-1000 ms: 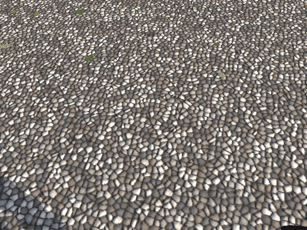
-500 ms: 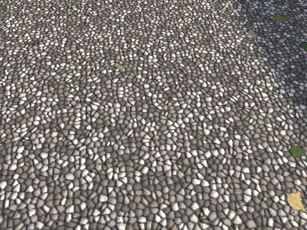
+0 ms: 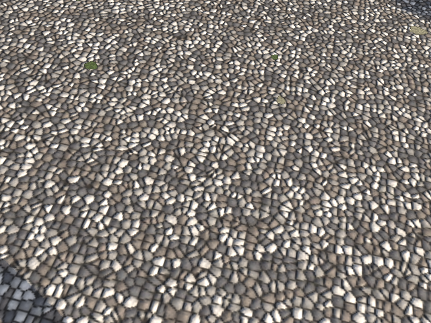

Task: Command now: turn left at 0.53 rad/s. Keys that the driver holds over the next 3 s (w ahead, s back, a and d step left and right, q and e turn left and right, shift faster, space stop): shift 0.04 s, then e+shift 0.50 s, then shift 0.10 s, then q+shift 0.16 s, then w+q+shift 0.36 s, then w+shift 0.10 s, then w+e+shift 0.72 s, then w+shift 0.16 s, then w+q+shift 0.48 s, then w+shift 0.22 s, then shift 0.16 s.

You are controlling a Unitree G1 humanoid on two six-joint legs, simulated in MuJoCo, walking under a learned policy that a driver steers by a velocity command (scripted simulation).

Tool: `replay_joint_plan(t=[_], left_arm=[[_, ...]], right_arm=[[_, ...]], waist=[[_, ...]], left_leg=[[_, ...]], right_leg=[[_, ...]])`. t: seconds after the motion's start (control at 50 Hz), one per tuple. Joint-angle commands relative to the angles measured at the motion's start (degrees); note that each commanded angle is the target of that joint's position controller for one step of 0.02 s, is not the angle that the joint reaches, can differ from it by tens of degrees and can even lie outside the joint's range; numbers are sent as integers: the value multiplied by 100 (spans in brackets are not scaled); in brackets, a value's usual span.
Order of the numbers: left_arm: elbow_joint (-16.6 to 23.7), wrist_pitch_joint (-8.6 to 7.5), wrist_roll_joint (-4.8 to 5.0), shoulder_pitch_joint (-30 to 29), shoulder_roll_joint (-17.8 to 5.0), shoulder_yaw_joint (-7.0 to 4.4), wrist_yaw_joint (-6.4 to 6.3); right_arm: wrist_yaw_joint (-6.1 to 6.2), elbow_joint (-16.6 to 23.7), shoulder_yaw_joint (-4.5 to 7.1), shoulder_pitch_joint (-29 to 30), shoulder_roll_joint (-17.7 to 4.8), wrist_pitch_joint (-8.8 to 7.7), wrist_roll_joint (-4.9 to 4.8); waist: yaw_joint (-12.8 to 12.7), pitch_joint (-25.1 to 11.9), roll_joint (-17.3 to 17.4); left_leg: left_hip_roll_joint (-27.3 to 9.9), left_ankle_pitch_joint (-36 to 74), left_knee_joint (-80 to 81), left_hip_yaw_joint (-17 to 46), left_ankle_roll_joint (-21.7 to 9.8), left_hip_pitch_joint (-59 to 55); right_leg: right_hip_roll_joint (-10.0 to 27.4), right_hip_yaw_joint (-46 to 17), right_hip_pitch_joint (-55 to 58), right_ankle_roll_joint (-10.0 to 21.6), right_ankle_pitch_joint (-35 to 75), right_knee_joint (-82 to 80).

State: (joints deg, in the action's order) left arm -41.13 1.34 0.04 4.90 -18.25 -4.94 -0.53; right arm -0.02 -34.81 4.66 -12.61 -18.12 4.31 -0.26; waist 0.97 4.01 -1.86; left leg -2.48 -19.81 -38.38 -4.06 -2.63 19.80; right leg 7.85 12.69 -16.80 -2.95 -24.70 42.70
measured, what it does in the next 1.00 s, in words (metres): steps on the spot: right foot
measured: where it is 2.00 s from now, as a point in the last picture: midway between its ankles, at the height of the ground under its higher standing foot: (180, 194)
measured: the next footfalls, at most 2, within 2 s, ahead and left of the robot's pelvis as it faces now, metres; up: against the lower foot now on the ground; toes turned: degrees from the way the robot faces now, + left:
right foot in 0.56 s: +0.03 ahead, -0.14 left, +0.00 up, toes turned -24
left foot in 1.30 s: +0.43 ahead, +0.13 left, +0.00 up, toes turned +8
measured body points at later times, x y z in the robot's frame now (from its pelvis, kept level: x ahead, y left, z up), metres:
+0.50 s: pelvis +0.02 +0.00 +0.01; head +0.07 -0.02 +0.46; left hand +0.21 +0.25 -0.09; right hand +0.13 -0.30 -0.09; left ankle +0.01 +0.09 -0.72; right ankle +0.00 -0.12 -0.69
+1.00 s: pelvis +0.07 -0.05 +0.02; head +0.08 -0.06 +0.47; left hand +0.26 +0.18 -0.08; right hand +0.12 -0.36 -0.09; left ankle +0.14 +0.11 -0.64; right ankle +0.00 -0.12 -0.72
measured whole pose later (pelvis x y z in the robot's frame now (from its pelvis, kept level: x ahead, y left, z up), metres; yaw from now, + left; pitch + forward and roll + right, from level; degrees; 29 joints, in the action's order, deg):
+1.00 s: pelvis +0.07 -0.05 +0.02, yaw -11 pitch +1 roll +0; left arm -42.2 -3.1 -0.5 12.2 -14.3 -3.3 -1.7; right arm -0.1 -43.0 5.1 -14.7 -16.9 0.7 -2.4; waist 0.3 -0.8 0.2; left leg -5.5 -13.7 -59.5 1.6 2.7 33.4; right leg 0.9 12.7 -2.8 2.5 -14.6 15.8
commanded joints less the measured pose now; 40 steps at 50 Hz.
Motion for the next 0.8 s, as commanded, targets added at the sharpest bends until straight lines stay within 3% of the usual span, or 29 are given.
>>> replay_joint_plan(t=[0.02, 0.04, 0.06, 0.08, 0.12, 0.16, 0.22, 0.24, 0.32, 0.4, 0.48, 0.52, 0.54, 0.56, 0.58, 0.6, 0.62, 0.64, 0.66, 0.68, 0.72, 0.74, 0.76, 0.8], left_arm=[[627, -33, -17, -644, -587, -114, -57], [594, -19, 85, -572, -532, -111, -80], [391, 1, 79, -309, -504, -114, -113], [239, 24, 26, -79, -548, -124, -119], [-129, 53, 57, 434, -367, -77, -37], [-162, 86, 149, 379, -327, -41, -15], [89, 111, 144, 75, -593, -78, -30], [141, 123, 155, 89, -651, -96, -28], [285, 186, 153, 235, -468, -82, 3], [498, 200, 130, 279, -259, -37, 107], [744, 275, 177, 312, -273, -71, 241], [838, 353, 199, 432, -328, -127, 288], [809, 369, 198, 682, -379, -183, 272], [722, 348, 140, 1096, -616, -299, 169], [750, 291, 93, 1535, -1385, -514, 22], [939, 149, -151, 1238, -1774, -505, 28], [952, -5, -104, 1177, -1310, -362, 101], [861, -90, -49, 1015, -1101, -260, 74], [845, -112, 32, 635, -882, -192, 30], [854, -112, 84, 304, -585, -81, -24], [792, -161, -88, 55, -113, 143, -88], [720, -192, -170, 45, -21, 181, -97], [672, -214, -224, 27, -73, 171, -104], [577, -170, -227, 60, -474, 51, -150]], right_arm=[[15, 429, 318, -704, -1315, -356, 217], [23, 351, 244, -549, -1156, -447, 163], [50, 342, 168, -187, -911, -465, 70], [97, 349, 32, 169, -566, -460, 8], [149, 267, -220, 379, -7, -505, 153], [169, 184, -202, 405, -94, -539, 282], [257, 59, -4, 337, -679, -420, 248], [277, 31, 28, 301, -730, -369, 230], [284, -2, 39, 487, -573, -326, 217], [237, -19, 122, 669, -602, -332, 193], [136, -30, 231, 745, -739, -327, 34], [66, -60, 270, 810, -782, -343, -83], [42, -111, 274, 843, -743, -335, -152], [-3, -268, 257, 566, -643, -349, -164], [-12, -102, 183, 717, -435, -394, 17], [47, 261, 91, 1065, -274, -437, 168], [60, 99, 191, 1213, -649, -404, 91], [82, 99, 180, 1230, -608, -391, -39], [139, -100, 175, 995, -555, -366, -39], [175, -224, 185, 818, -616, -334, 25], [114, -582, 125, 252, -408, -290, 16], [87, -674, 81, 126, -297, -274, -43], [79, -662, 45, 202, -251, -263, -89], [82, -472, 36, 540, -379, -252, -89]], waist=[[486, -1109, 1343], [321, -953, 1117], [125, -916, 745], [-35, -900, 754], [-201, -1067, 838], [-70, -808, 857], [148, -441, 976], [192, -373, 922], [168, -236, 712], [103, -489, 637], [29, -781, 783], [-116, -872, 857], [-306, -935, 796], [-491, -1071, 377], [-621, -1152, -963], [-460, -1647, -1720], [-710, -1790, -599], [-519, -1352, -477], [-285, -1090, -134], [-145, -972, -218], [74, -1138, -349], [78, -1120, -366], [6, -981, -409], [-175, -699, -584]], left_leg=[[-2073, 3603, 1963, 3026, -1865, -1755], [-1819, 3187, 1918, 2498, -1565, -1612], [-1537, 2821, 1868, 2000, -1224, -1585], [-1350, 2873, 1859, 1613, -1012, -1496], [-1076, 3137, 1909, 883, -854, -1227], [-1008, 2711, 2031, 493, -784, -1179], [-1340, 2133, 2201, 673, -980, -1415], [-1496, 1953, 2250, 780, -1071, -1503], [-1738, 1829, 2328, 675, -1201, -1637], [-1751, 2948, 2064, 98, -1200, -1813], [-1851, 3788, 1615, -362, -971, -1952], [-1871, 3779, 1236, -556, -712, -1921], [-1752, 3687, 780, -784, -461, -1700], [-1385, 3411, -61, -997, -100, -1146], [-739, 777, -1797, -1178, 420, 588], [153, -2078, -3220, -277, 774, 1882], [-25, -2120, -3701, 479, 755, 2012], [-113, -1632, -3633, 538, 645, 2063], [-234, -1127, -3247, 563, 612, 2038], [-284, -648, -2943, 546, 649, 1862], [-237, 79, -2653, 529, 767, 900], [-217, 214, -2243, 567, 812, 633], [-192, 284, -1785, 626, 841, 490], [-175, 208, -1336, 506, 879, 551]], right_leg=[[-585, -1254, -2165, -107, -1485, 2977], [-484, -1390, -2183, 19, -1015, 3023], [-347, -1461, -2087, 57, -548, 2786], [-308, -1437, -1871, 18, -89, 2575], [-328, -1439, -1000, -116, 569, 2269], [-416, -1567, -771, -215, 693, 1503], [-411, -1403, -1146, -315, 403, 1153], [-351, -1381, -1347, -344, 266, 1234], [-103, -1314, -1751, -397, 92, 1357], [-63, -1033, -1517, -297, 99, 962], [-243, -661, -981, -12, 166, 248], [-363, -533, -549, 206, 382, -368], [-512, -465, -38, 377, 818, -954], [-683, -734, 881, 658, 1757, -1649], [423, -2501, 2189, 1223, 4601, -1932], [1687, -4455, 2308, 2597, 5248, -2040], [1665, -3865, 2208, 2646, 4923, -2186], [1338, -3219, 1848, 2295, 4445, -2183], [971, -2687, 1639, 1910, 3998, -2177], [784, -2354, 1448, 1696, 3983, -2189], [521, -1659, 1019, 1586, 4406, -2269], [436, -1369, 958, 1530, 4331, -2315], [385, -1159, 905, 1464, 4137, -2350], [514, -1138, 950, 1510, 3789, -2448]])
